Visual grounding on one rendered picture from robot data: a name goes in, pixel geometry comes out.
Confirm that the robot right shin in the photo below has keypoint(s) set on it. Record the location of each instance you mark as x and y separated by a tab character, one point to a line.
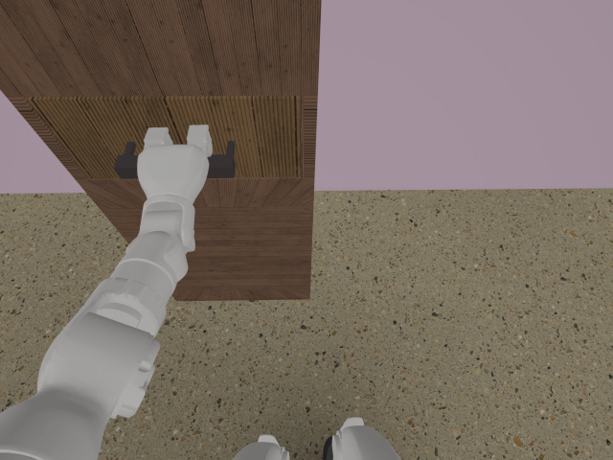
354	421

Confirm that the robot left hand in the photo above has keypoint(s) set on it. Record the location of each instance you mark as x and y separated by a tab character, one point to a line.
178	170

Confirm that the drawer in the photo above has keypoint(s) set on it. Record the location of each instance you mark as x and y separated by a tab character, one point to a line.
95	130

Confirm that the robot left upper arm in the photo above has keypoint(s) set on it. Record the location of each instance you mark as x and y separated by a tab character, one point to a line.
102	370

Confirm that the left robot forearm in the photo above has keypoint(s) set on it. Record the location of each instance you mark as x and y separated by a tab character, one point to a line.
142	283

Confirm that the robot right thigh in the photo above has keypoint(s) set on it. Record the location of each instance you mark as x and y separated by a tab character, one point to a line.
361	442

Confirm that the handle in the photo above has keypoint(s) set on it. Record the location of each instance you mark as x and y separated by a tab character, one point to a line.
220	165

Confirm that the cabinet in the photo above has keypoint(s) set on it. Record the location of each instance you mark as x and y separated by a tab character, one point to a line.
253	235

